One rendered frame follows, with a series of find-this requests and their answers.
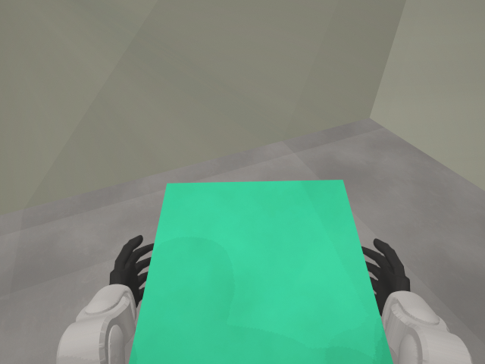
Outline left robot hand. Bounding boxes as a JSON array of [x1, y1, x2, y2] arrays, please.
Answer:
[[109, 235, 154, 308]]

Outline robot left forearm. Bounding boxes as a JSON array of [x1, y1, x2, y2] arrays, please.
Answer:
[[56, 284, 136, 364]]

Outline robot right forearm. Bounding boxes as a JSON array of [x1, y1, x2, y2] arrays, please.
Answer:
[[381, 291, 473, 364]]

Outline carton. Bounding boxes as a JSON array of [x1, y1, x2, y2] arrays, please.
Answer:
[[129, 180, 393, 364]]

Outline right robot hand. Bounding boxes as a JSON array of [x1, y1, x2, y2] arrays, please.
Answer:
[[361, 238, 410, 317]]

